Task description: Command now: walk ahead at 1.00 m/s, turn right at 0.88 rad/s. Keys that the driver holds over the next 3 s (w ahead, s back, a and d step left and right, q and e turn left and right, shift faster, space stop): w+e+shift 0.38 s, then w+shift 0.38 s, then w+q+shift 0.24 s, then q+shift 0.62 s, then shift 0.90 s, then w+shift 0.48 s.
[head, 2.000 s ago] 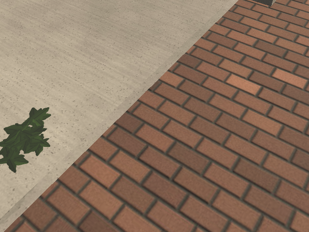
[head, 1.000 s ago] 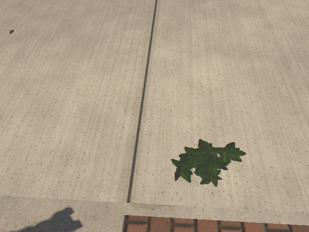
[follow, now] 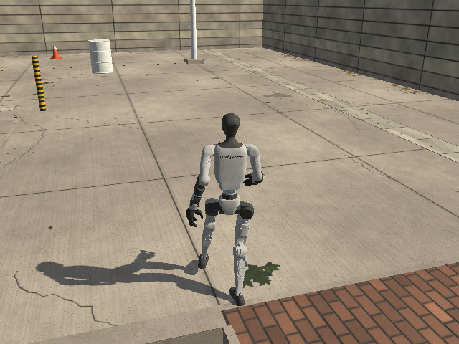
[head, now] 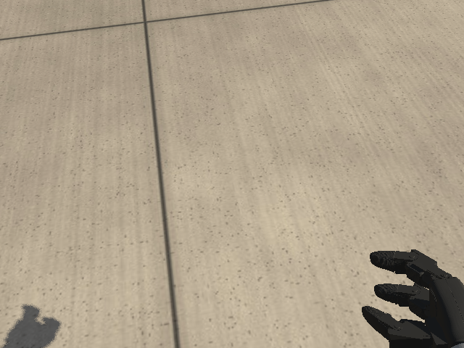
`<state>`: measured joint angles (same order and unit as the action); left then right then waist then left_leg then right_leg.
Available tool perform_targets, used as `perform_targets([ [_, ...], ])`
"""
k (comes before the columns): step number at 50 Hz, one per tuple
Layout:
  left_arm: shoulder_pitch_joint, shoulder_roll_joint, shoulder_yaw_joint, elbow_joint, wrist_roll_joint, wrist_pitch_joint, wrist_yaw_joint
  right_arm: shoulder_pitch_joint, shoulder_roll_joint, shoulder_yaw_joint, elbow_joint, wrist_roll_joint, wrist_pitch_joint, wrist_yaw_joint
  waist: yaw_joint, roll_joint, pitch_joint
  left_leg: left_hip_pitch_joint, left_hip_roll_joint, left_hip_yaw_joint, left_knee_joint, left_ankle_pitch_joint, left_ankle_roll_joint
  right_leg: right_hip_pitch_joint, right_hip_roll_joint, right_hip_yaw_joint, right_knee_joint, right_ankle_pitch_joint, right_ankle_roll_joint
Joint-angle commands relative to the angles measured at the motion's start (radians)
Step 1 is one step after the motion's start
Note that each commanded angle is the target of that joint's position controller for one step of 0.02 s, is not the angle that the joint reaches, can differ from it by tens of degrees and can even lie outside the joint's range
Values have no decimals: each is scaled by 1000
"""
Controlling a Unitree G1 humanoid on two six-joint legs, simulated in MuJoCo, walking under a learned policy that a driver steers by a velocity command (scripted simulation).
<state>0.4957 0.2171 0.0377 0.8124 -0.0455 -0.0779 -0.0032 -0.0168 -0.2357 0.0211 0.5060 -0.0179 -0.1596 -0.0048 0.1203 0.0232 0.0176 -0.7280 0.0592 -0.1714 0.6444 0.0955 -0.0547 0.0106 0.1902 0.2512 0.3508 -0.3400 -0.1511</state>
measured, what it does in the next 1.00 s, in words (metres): walks ahead, turning right: left foot, then right foot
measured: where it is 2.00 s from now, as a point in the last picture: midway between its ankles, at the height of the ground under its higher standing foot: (397, 159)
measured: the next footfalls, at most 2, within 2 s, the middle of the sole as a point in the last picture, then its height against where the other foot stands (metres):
left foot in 0.08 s outside the picture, level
right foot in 0.56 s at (351, 309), level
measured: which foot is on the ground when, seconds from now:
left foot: up 0.00-0.06, down 0.08-0.54, up 0.56-1.00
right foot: down 0.00-0.10, up 0.12-0.54, down 0.56-1.00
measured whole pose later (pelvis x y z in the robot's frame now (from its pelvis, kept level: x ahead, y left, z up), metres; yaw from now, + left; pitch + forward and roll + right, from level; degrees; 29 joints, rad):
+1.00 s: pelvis +0.85 -0.26 -0.03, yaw -28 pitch +1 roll +0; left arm 0.44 0.27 0.04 0.82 0.02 -0.10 0.00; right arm 0.04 -0.27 -0.01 0.67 0.04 -0.11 0.07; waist 0.07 0.02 0.03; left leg -0.72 0.01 0.07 0.55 0.20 0.08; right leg 0.31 0.07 -0.08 0.16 -0.47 -0.05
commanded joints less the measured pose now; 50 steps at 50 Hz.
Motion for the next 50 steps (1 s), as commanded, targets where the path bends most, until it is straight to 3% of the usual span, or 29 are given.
perform_targets([
  [1,-38,166,52,-57,-11,-7,13,-91,-133,-65,-88,43,-6,-11,-43,-93,44,443,-92,71,-178,60,-18,-320,-159,226,-75,207,-58],
  [3,-55,178,60,-53,7,12,11,28,-200,-108,-71,56,-17,-14,-130,-117,-58,551,-110,84,-219,-61,23,-156,-156,216,180,534,-8],
  [4,-105,183,57,-78,36,24,6,245,-218,-123,-37,62,-14,-18,-248,-148,-220,791,-38,57,-130,-143,66,-194,-153,178,418,616,26],
  [5,-108,90,27,-119,80,23,1,501,-279,-137,1,59,2,-31,-317,-30,-410,1125,167,-141,-24,-331,120,-387,-115,83,776,292,43],
  [6,77,-3,-19,-163,-3,8,-9,512,-342,-143,56,30,1,-5,-190,541,-585,1403,452,-798,-239,-694,341,-745,-54,-6,1111,-219,86],
  [7,8,101,-7,-137,-34,17,8,470,-215,-133,24,23,14,-6,-245,359,-440,1297,383,-826,-333,-1010,292,-878,-175,-37,1176,-115,84],
  [8,-146,164,8,-162,-12,23,10,429,-157,-120,30,22,28,-15,-273,210,-263,1151,318,-604,-335,-857,228,-911,-201,-91,1162,-43,82],
  [9,-246,164,13,-188,13,27,7,399,-151,-116,56,5,38,-12,-260,1,-126,972,272,-431,-346,-605,201,-882,-235,-127,1122,-8,85],
  [10,-297,154,19,-215,31,28,1,360,-144,-113,77,-5,39,-10,-226,-19,-53,841,243,-318,-352,-445,201,-849,-274,-125,1064,28,84],
  [11,-286,130,20,-227,16,37,-9,331,-121,-106,97,-11,37,-7,-185,11,-10,748,214,-222,-377,-384,191,-806,-309,-123,1038,36,84],
  [14,-294,76,8,-256,-3,68,-20,278,-80,-98,153,26,34,11,-129,49,54,623,195,-37,-431,-251,186,-825,-363,-143,996,40,85],
  [17,-337,95,4,-279,12,62,-30,227,-147,-113,173,16,27,5,-101,28,102,544,176,133,-496,-135,181,-817,-372,-159,861,223,111],
  [21,-499,97,-4,-310,18,40,-57,334,-207,-120,227,17,24,1,-170,-62,166,602,154,289,-553,0,149,-745,-319,-253,555,425,74],
  [23,-563,103,-1,-328,13,20,-71,405,-240,-121,262,17,33,6,-176,-47,160,676,162,325,-545,252,139,-641,-241,-324,421,411,32],
  [25,-548,158,24,-339,14,17,-72,433,-306,-130,277,21,48,-2,-117,47,96,806,199,345,-408,804,146,-553,-144,-391,391,278,-5],
  [27,-256,252,77,-282,12,35,-56,394,-331,-127,281,18,68,-11,67,126,-83,788,224,341,-37,1083,155,-209,-100,-381,350,191,-66],
  [28,-2,305,110,-207,9,48,-35,341,-322,-119,267,22,68,-18,199,87,-171,560,170,349,305,894,126,159,-145,-287,259,272,-99],
  [29,-25,385,106,-177,25,39,-27,511,-103,-61,231,-1,47,2,-18,-284,-267,109,-29,291,741,-561,86,539,-392,186,267,127,-198],
  [30,26,310,90,-189,34,23,-32,505,-158,-53,228,50,2,10,27,-230,-522,18,-75,58,885,-620,113,603,-512,604,40,-235,-295],
  [31,6,260,81,-170,40,9,-33,328,-212,-73,191,88,-12,5,63,-123,-324,-65,-32,45,872,-533,123,458,-488,533,-55,-208,-226],
  [32,-54,250,75,-157,35,-4,-35,253,-181,-61,154,89,-19,-3,11,-28,-156,-80,7,54,792,-471,128,266,-462,420,-83,-118,-202],
  [33,-138,211,61,-159,45,-15,-36,233,-156,-57,167,66,-16,-8,-45,40,-73,-35,46,60,722,-424,123,93,-423,309,-91,-26,-178],
  [35,-217,125,33,-163,69,-21,-40,320,-137,-63,194,53,21,3,-143,-24,-21,67,95,56,654,-361,111,-106,-361,160,-133,50,-155],
  [36,-221,107,29,-154,54,-24,-38,328,-127,-62,199,47,37,6,-156,-25,5,70,114,66,617,-363,94,-166,-351,121,-159,73,-156],
  [39,-190,138,34,-118,42,-35,-20,212,-88,-44,154,25,57,7,-147,-31,108,-17,135,107,448,-234,43,-279,-324,-32,-225,194,-135],
  [43,-118,160,32,-85,48,-60,0,41,-71,-31,133,33,39,37,-60,-5,125,152,60,194,84,217,64,-327,-278,-249,-299,287,-52],
  [46,-38,183,33,-35,41,-54,1,-51,-85,-39,94,59,34,63,-32,-20,149,121,-3,205,-82,257,104,-105,-320,-307,-309,403,6],
  [48,-51,221,38,-32,60,-32,8,-39,-124,-58,78,61,30,84,-66,-70,91,135,-78,262,-108,180,138,77,-346,-340,-204,809,57],
  [50,-71,258,47,-38,96,-6,26,89,-179,-89,85,67,48,84,-163,-172,-32,254,-168,336,-28,-11,176,200,-375,-366,51,1393,99],
])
